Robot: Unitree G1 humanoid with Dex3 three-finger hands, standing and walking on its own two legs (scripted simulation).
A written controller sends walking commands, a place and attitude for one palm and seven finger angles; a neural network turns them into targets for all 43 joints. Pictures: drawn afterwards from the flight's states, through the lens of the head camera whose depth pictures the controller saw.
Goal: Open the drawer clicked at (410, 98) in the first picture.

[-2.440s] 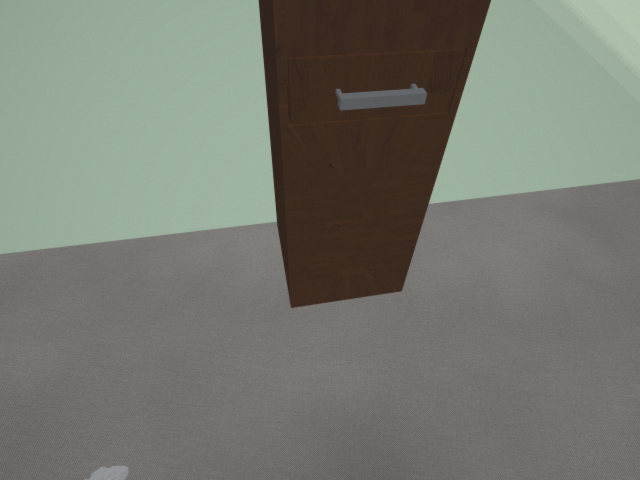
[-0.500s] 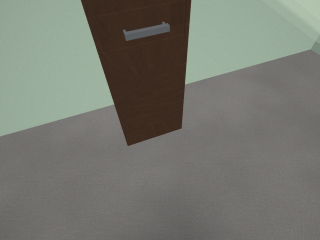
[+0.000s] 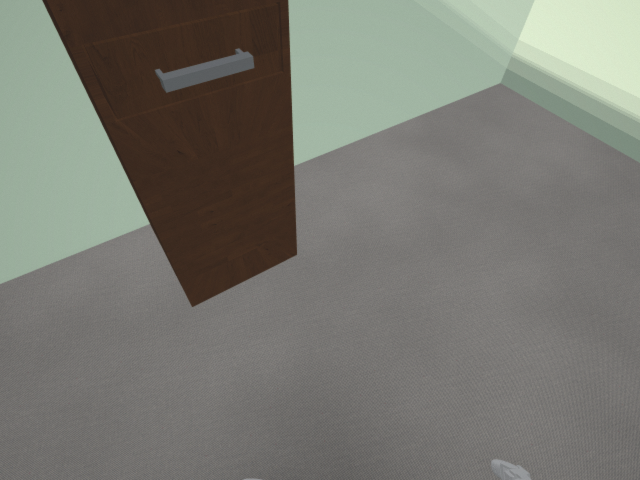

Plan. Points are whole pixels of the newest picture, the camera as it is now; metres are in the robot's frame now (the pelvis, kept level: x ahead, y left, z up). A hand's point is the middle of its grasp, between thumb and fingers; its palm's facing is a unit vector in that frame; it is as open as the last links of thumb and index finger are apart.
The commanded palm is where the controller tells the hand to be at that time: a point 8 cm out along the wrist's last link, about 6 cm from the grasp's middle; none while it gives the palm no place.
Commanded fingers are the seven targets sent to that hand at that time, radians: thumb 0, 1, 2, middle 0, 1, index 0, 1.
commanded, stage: walk to a spot facing it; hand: left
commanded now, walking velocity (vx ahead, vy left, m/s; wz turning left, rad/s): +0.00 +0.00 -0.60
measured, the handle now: (204, 66) +0.82 +0.34 +0.07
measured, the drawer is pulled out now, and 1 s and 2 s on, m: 0.00 0.00 0.00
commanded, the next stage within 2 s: none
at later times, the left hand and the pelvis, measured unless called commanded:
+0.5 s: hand out of the picture +0.12 +0.20 -0.17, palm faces -0.32 -0.93 -0.20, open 7.4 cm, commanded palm none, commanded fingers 0.00 0.90 0.90 -0.20 -0.30 -0.20 -0.30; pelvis -0.02 +0.03 +0.00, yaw -20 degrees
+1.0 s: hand (228, 467) +0.16 +0.15 -0.18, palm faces -0.48 -0.86 -0.18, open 7.4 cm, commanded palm none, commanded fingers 0.00 0.90 0.90 -0.20 -0.30 -0.20 -0.30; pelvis +0.08 -0.01 +0.00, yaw -35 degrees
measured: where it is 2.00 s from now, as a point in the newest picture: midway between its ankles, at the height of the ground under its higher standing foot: (423, 421)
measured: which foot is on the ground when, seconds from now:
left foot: up 0.00-0.06, down 0.08-0.58, up 0.60-1.00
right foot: down 0.00-0.08, up 0.10-0.56, down 0.58-1.00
